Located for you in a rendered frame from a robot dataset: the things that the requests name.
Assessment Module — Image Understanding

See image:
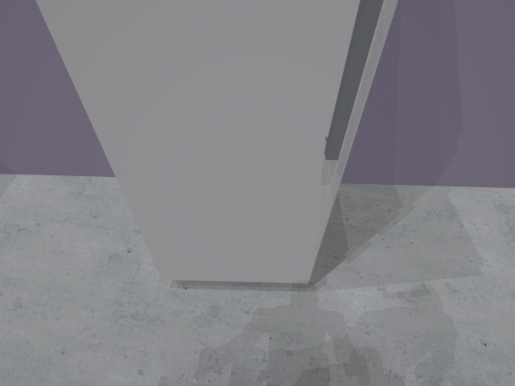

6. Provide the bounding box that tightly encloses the fridge door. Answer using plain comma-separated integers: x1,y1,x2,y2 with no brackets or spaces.
36,0,396,284

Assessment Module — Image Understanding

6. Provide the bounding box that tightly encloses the handle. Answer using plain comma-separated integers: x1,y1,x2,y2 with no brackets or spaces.
324,0,384,160

